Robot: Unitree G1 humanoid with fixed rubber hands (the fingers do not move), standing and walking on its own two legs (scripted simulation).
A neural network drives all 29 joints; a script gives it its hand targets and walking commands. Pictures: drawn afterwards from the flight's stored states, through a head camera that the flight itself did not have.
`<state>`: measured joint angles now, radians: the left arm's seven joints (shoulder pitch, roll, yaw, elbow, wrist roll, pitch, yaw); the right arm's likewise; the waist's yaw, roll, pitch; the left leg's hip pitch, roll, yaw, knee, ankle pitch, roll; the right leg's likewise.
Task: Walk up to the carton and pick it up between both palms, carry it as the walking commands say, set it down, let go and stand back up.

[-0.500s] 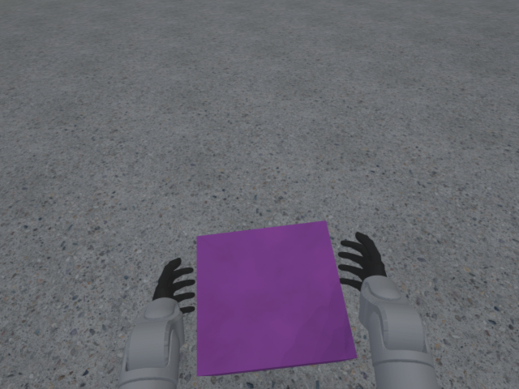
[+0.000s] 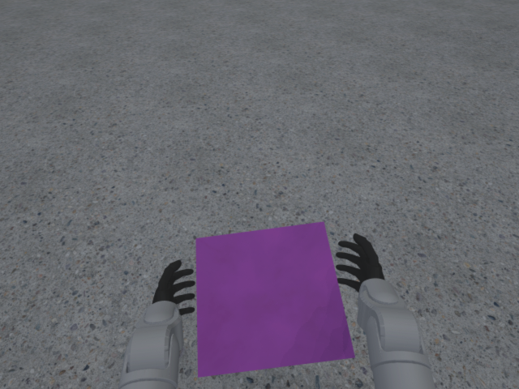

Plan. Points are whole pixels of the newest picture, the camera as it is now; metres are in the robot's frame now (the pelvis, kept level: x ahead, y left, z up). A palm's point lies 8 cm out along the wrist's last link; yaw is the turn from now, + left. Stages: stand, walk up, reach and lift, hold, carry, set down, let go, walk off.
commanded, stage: carry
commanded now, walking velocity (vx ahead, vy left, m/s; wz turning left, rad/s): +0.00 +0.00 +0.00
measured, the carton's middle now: (269, 300) +0.33 -0.01 -0.08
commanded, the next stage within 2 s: none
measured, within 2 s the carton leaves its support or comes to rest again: neither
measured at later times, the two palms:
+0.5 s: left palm (165, 310) +0.27 +0.16 +0.00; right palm (366, 283) +0.29 -0.15 +0.04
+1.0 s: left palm (165, 313) +0.27 +0.16 +0.00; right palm (368, 287) +0.29 -0.16 +0.03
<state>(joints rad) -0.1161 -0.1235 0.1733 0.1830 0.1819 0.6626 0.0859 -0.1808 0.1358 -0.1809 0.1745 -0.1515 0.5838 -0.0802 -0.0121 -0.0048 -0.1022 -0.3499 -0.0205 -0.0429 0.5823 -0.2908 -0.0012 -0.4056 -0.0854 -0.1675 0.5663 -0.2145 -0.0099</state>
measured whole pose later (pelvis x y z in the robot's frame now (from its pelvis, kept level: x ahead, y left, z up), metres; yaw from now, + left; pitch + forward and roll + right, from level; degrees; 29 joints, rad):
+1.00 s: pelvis +0.00 +0.00 +0.00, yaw +0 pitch +3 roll +0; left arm -0.12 -0.11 0.18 0.24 0.18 0.62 0.08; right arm -0.18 0.14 -0.18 0.23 -0.15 0.54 -0.07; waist -0.01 -0.01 -0.10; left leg -0.35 -0.02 -0.04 0.58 -0.29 0.00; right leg -0.41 -0.08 -0.17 0.57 -0.21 -0.01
